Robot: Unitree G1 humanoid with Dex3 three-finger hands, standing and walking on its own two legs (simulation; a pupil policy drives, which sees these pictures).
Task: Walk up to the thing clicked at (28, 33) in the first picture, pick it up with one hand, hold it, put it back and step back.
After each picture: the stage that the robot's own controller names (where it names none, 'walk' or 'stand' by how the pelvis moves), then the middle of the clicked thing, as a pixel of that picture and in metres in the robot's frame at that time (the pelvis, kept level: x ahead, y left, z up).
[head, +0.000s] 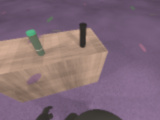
stand; (36, 44) +0.58 +0.54 +0.06
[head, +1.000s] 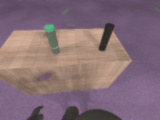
walk; (53, 41) +0.57 +0.35 +0.08
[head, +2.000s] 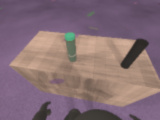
stand; (71, 49) +0.51 +0.21 +0.07
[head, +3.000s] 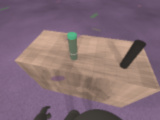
stand; (73, 47) +0.55 +0.20 +0.06
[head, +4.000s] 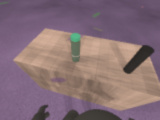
stand; (75, 49) +0.51 +0.18 +0.06
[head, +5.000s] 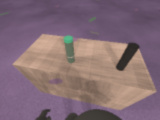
stand; (69, 50) +0.53 +0.22 +0.05
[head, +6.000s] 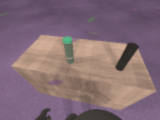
stand; (69, 51) +0.52 +0.23 +0.05
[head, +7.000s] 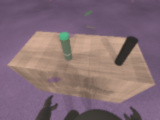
rise first; (66, 48) +0.53 +0.24 +0.06
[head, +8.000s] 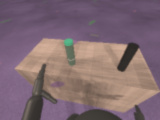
rise first; (70, 53) +0.51 +0.24 +0.06
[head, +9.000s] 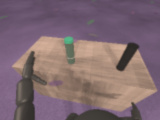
go down; (70, 52) +0.52 +0.22 +0.06
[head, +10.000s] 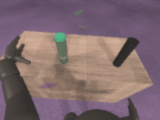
go down; (62, 50) +0.49 +0.22 +0.08
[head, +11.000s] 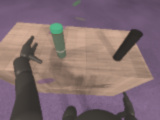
close in; (59, 43) +0.50 +0.22 +0.10
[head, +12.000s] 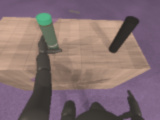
close; (50, 37) +0.52 +0.24 +0.13
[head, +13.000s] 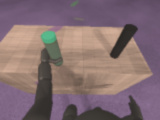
lift; (54, 51) +0.43 +0.23 +0.12
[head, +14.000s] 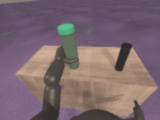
lift; (70, 50) +0.32 +0.14 +0.28
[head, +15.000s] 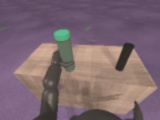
hold; (66, 53) +0.33 +0.17 +0.24
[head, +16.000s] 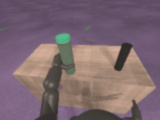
hold; (67, 56) +0.33 +0.17 +0.22
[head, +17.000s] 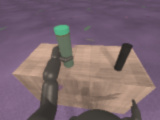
crouch; (65, 49) +0.36 +0.18 +0.25
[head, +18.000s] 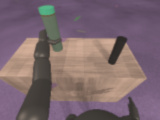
lower; (53, 32) +0.47 +0.23 +0.27
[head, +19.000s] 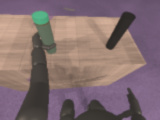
lower; (47, 36) +0.51 +0.23 +0.13
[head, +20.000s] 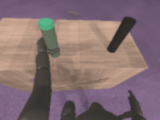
lower; (51, 41) +0.49 +0.23 +0.12
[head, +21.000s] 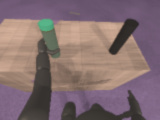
lower; (51, 42) +0.49 +0.23 +0.12
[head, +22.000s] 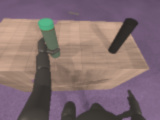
lower; (51, 41) +0.49 +0.23 +0.12
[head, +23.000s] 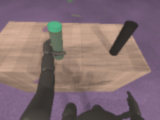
open; (57, 43) +0.48 +0.21 +0.12
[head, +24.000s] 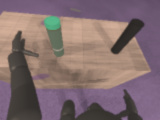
sink last; (56, 40) +0.48 +0.21 +0.12
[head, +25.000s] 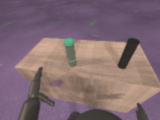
sink last; (71, 54) +0.48 +0.22 +0.09
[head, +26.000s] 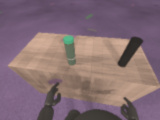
stand; (70, 52) +0.48 +0.21 +0.08
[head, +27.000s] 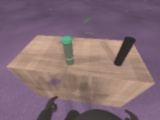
stand; (68, 52) +0.49 +0.21 +0.09
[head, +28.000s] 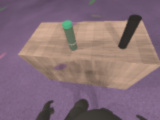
walk; (70, 37) +0.60 +0.22 +0.08
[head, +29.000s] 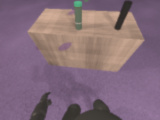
walk; (78, 17) +0.89 +0.17 +0.08
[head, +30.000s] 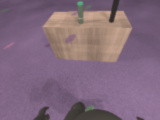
stand; (80, 13) +1.19 +0.27 +0.07
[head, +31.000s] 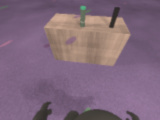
stand; (82, 17) +1.20 +0.22 +0.06
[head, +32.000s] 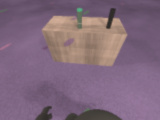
stand; (79, 19) +1.19 +0.23 +0.05
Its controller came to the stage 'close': yes
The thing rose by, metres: 0.20
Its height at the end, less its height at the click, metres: +0.00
